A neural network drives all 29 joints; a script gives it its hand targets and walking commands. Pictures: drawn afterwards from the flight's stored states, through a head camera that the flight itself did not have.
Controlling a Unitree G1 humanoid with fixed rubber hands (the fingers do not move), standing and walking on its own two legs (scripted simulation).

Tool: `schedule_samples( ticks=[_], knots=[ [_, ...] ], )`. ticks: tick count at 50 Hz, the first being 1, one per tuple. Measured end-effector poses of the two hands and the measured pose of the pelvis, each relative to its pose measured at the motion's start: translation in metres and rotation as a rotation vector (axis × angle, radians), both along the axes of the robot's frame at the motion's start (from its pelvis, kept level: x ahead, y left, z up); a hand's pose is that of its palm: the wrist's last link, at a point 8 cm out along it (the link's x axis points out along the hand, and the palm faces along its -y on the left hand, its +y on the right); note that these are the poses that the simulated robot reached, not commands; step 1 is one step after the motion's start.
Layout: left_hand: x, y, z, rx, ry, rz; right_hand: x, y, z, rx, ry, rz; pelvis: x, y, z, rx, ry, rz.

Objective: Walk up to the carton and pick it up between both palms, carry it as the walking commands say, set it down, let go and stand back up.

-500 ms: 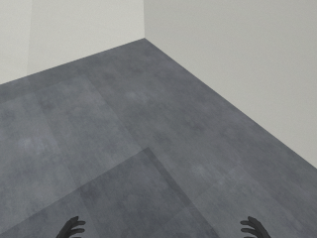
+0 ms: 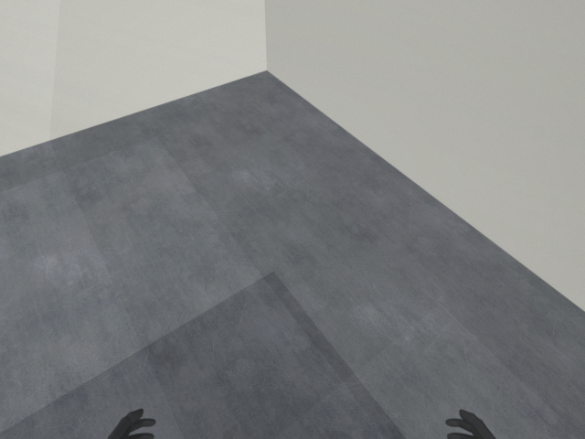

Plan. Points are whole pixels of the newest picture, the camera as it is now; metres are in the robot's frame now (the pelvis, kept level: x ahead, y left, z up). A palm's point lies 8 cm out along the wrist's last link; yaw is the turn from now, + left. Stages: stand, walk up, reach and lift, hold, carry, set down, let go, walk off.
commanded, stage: stand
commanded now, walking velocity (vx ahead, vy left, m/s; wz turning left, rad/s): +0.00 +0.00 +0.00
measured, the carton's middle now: out of the picture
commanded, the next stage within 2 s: walk up in 1.22 s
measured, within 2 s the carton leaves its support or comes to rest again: neither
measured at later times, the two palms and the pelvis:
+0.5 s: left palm out of the picture +0.08 +0.25 -0.12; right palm out of the picture +0.08 -0.27 -0.11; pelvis -0.02 +0.00 +0.00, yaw +0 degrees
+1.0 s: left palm out of the picture +0.05 +0.25 -0.11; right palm out of the picture +0.05 -0.27 -0.11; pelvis -0.04 +0.00 +0.01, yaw +0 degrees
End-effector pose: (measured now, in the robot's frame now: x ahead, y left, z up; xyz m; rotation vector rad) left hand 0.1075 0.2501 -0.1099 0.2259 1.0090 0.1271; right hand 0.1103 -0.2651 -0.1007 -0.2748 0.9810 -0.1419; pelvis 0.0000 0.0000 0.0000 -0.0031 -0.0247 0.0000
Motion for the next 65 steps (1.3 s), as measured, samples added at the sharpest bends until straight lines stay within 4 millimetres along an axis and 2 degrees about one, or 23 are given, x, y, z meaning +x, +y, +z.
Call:
schedule_samples(
  ticks=[15,47,65],
  knots=[
    [-0.011,0.002,-0.003,0.003,0.019,0.007,-0.013,-0.002,-0.003,-0.003,0.023,-0.010,-0.007,0.000,0.000,0.000,-0.011,0.000],
    [-0.059,0.002,-0.004,0.006,0.109,0.030,-0.061,-0.008,-0.007,0.000,0.113,-0.037,-0.035,-0.003,0.008,0.004,-0.013,0.000],
    [-0.078,0.003,-0.001,0.006,0.153,0.037,-0.079,-0.008,-0.003,0.004,0.145,-0.039,-0.047,-0.002,0.015,0.003,0.003,0.000]
  ],
)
